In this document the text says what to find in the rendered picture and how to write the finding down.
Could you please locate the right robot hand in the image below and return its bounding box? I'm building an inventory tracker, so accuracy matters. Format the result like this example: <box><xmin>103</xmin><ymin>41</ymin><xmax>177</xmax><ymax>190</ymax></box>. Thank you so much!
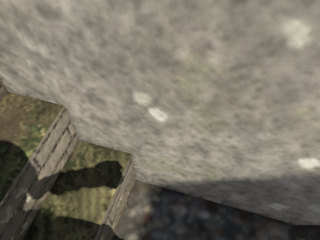
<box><xmin>291</xmin><ymin>224</ymin><xmax>320</xmax><ymax>240</ymax></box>

